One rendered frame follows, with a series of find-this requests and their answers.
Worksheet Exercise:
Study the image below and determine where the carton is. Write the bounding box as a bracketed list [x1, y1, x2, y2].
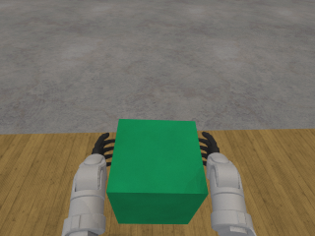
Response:
[106, 119, 209, 224]

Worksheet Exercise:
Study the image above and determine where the robot left forearm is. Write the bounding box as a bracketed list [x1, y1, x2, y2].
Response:
[61, 153, 107, 236]

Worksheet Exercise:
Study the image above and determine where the robot right forearm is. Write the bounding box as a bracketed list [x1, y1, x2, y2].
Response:
[206, 152, 257, 236]

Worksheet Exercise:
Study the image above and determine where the robot right hand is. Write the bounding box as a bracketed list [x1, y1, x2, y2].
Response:
[198, 132, 220, 166]

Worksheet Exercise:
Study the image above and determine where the robot left hand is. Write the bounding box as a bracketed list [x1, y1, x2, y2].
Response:
[92, 133, 115, 167]

